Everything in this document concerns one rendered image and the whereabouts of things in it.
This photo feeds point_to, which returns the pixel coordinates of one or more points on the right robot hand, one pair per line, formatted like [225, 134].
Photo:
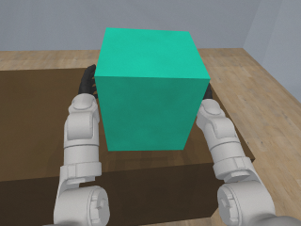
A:
[208, 93]

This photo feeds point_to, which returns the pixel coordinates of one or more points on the right robot upper arm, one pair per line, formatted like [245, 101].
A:
[247, 203]

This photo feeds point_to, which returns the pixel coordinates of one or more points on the left robot forearm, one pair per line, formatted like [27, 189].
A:
[81, 144]

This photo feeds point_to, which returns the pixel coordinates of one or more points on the pedestal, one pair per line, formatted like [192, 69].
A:
[142, 187]

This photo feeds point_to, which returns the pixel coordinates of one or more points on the left robot hand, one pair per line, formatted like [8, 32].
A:
[87, 82]

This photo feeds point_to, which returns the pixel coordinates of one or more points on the right robot forearm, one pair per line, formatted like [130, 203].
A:
[230, 162]

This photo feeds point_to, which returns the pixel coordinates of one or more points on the left robot upper arm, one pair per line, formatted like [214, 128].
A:
[82, 206]

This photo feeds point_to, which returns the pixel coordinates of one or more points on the carton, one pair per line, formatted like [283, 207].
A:
[150, 85]

